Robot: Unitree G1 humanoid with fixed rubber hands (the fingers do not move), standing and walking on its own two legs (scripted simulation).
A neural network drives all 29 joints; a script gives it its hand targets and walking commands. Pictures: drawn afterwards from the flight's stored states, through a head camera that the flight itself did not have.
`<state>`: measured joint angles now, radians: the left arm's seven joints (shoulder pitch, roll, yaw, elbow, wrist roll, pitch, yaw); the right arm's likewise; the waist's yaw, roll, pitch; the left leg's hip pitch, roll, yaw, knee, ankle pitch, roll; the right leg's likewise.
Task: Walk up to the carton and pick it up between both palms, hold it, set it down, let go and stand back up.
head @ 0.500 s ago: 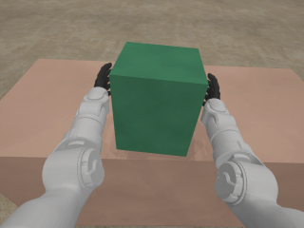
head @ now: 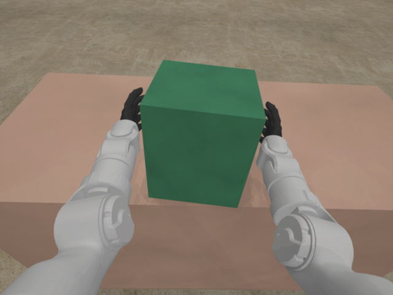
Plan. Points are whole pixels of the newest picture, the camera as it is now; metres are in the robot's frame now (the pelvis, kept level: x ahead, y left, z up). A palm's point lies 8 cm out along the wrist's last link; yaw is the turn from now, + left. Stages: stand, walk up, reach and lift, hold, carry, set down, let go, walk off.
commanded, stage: set down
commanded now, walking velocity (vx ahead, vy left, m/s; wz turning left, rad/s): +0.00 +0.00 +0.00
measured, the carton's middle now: (200, 134) +0.45 +0.02 +0.11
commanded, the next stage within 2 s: none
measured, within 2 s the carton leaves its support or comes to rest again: rests again in 0.18 s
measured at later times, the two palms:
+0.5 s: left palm (129, 129) +0.43 +0.17 +0.14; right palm (268, 142) +0.41 -0.13 +0.13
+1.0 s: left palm (128, 131) +0.43 +0.17 +0.13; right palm (268, 144) +0.41 -0.13 +0.13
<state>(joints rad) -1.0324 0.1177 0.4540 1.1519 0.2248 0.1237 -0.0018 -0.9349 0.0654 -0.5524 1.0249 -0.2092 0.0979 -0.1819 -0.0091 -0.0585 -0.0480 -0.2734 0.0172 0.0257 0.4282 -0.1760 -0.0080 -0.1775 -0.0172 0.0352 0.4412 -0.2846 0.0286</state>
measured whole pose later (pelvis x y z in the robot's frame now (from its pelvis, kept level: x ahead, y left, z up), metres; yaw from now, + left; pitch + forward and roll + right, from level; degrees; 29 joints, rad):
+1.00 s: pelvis +0.00 +0.00 +0.00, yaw +0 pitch +1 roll +0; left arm -1.00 0.10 0.57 1.12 0.30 0.05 -0.07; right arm -0.88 0.15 -0.66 0.90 -0.38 0.03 -0.10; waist -0.01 -0.06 -0.01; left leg -0.27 0.02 0.03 0.43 -0.17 -0.01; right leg -0.18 -0.02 0.04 0.44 -0.28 0.03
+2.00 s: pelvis +0.00 +0.00 +0.00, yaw +0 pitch +7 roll +0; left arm -1.05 0.20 0.04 1.35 -0.09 -0.07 0.07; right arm -0.93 -0.09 -0.29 1.10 0.00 0.02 -0.15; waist -0.01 -0.06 -0.04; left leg -0.38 0.02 0.03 0.43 -0.16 -0.01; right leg -0.29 -0.02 0.04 0.44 -0.27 0.03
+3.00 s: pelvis -0.05 +0.02 +0.00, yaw +0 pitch +2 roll -1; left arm -0.59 0.21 0.04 0.60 -0.09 0.32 0.05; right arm -0.55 -0.13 -0.13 0.66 0.18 0.18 -0.17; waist -0.01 -0.06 -0.05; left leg -0.38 0.02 0.03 0.43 -0.09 0.01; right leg -0.29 -0.02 0.04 0.44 -0.20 0.03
